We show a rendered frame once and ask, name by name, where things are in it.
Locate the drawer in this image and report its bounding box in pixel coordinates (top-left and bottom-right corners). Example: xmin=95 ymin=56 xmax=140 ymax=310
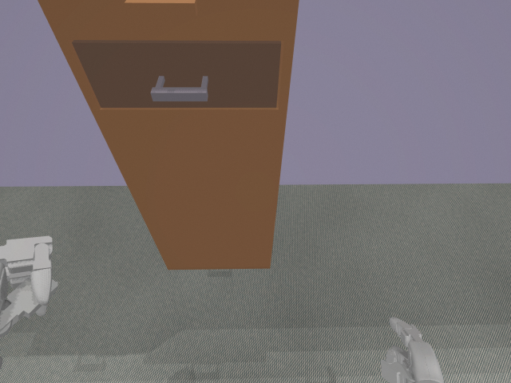
xmin=72 ymin=40 xmax=281 ymax=108

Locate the handle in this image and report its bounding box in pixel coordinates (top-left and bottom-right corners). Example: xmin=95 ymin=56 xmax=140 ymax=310
xmin=151 ymin=76 xmax=208 ymax=101
xmin=125 ymin=0 xmax=197 ymax=17

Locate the robot right hand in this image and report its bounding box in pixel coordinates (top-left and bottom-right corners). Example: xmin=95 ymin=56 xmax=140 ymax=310
xmin=381 ymin=317 xmax=444 ymax=383

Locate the robot left hand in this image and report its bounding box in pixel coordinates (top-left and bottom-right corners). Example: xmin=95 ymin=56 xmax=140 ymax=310
xmin=0 ymin=236 xmax=57 ymax=338

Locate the cabinet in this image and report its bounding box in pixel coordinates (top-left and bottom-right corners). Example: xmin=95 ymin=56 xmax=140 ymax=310
xmin=38 ymin=0 xmax=299 ymax=270

